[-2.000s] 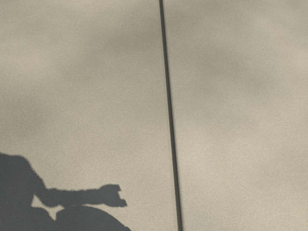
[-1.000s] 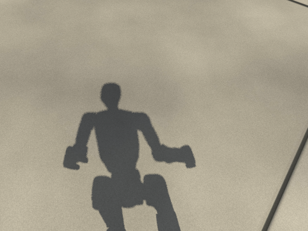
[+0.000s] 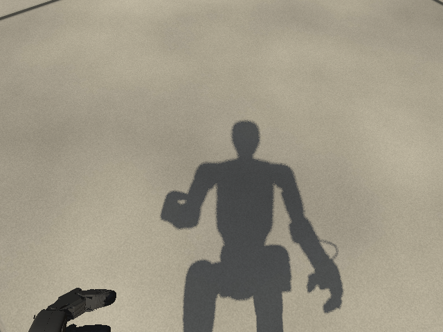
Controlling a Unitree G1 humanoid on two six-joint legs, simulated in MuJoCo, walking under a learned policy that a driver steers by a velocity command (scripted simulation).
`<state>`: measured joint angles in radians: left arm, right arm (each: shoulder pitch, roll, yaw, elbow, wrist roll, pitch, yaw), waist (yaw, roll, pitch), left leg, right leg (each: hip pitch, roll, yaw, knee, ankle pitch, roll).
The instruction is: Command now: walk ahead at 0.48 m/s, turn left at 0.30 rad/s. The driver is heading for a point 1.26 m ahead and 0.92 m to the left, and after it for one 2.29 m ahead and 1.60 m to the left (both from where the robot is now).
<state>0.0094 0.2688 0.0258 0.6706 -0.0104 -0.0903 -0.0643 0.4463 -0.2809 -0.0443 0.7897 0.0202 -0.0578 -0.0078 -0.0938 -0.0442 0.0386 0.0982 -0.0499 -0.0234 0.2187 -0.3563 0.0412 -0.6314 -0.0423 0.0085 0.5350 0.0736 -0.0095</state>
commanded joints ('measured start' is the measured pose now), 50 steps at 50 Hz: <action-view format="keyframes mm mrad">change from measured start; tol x32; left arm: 1 -61 116 36 -88 3 -26 -2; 5 403 298 100 11 28 -15 30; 50 -83 135 43 -64 4 -27 31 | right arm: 1 2 -194 -55 -30 4 3 -12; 25 -405 -64 -22 -232 4 29 53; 30 29 -241 -122 -146 7 53 32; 50 -72 -178 -71 -127 7 10 -14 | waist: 1 62 136 29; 5 167 -216 -495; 15 78 -16 6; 32 -13 240 -399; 50 29 140 -17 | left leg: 1 -20 286 -158 61 646 118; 3 -80 222 -121 324 904 78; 5 -686 -3 -79 995 -129 -26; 7 -836 66 -142 1135 -137 -34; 29 -367 5 144 349 198 98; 32 298 383 -831 79 -131 382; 40 -270 215 -307 7 447 260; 50 -255 185 -356 121 225 159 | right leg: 1 73 36 -6 -42 -79 -33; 3 413 67 -49 -49 -90 -86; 5 1139 -375 605 -56 -291 -312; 13 438 -240 135 -400 -184 -213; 25 670 -248 -171 -371 9 -143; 29 669 -208 -256 74 507 -79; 32 -128 68 55 865 -683 30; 50 150 36 79 -30 -47 46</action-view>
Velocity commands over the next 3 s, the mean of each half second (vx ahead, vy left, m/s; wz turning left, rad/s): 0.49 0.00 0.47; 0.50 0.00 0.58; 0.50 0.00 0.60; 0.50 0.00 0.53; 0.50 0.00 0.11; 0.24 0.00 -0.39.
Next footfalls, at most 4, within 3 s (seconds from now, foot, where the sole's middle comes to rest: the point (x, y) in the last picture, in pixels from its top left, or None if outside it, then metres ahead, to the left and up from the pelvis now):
0.08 right None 0.24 -0.12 -0.77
0.60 left None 0.46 0.19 -0.77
1.08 right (161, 225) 0.81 0.13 -0.77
1.60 left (43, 229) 0.82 0.52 -0.77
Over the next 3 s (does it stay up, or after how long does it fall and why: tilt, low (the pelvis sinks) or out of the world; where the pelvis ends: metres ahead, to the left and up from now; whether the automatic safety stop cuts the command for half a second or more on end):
stays up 1.11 0.93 0.01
